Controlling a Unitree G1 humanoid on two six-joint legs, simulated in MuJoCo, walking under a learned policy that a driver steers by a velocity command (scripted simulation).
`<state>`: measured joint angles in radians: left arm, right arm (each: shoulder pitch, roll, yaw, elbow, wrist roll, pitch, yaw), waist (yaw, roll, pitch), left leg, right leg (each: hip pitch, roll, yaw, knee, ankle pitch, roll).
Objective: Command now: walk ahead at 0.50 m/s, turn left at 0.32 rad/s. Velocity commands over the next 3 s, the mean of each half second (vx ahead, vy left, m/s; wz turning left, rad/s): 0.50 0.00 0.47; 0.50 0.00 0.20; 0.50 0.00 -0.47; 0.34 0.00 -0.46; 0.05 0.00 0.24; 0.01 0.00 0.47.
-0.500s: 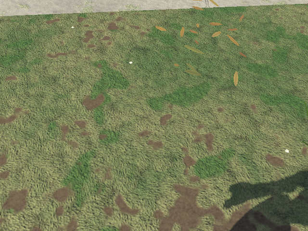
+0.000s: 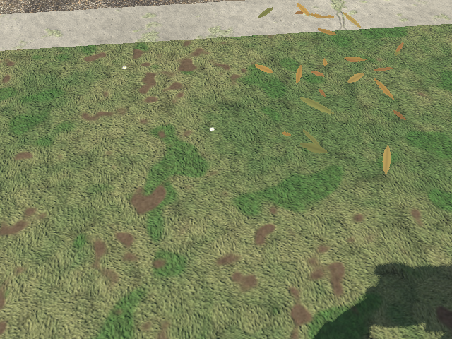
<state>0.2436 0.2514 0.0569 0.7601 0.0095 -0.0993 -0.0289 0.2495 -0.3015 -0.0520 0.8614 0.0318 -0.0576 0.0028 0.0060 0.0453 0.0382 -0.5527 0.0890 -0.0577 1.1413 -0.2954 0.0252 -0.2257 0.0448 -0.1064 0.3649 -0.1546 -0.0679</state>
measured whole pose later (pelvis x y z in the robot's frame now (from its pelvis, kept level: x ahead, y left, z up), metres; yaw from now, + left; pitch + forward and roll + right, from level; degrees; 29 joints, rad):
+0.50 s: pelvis +0.28 +0.09 -0.01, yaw +17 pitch +2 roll +0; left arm 0.20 0.29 0.05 0.78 -0.01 -0.12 0.00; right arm 0.23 -0.29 -0.07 0.73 0.01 -0.05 0.03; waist -0.01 -0.01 0.06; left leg -0.34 -0.09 0.00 0.48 -0.17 0.10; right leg -0.45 -0.06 0.03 1.18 -0.38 0.00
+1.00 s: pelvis +0.59 +0.12 +0.00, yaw +20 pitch +2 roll +0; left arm 0.25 0.28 0.05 0.74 -0.01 -0.09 -0.04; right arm 0.26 -0.28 -0.04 0.72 -0.01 -0.08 0.00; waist 0.01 0.02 0.02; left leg -0.43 0.00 -0.06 1.14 -0.35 0.02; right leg -0.32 0.09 0.02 0.44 -0.15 -0.08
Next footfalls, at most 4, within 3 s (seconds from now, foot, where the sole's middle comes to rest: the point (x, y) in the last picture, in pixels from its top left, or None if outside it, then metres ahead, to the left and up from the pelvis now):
0.36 left None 0.35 0.17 -0.78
0.84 right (217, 270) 0.69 0.08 -0.78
1.34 left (140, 220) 0.88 0.36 -0.78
1.82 right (218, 159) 1.16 0.09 -0.78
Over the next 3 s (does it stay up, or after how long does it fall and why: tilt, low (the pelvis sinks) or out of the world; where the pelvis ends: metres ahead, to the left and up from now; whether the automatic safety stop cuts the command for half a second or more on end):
stays up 1.11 0.21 -0.01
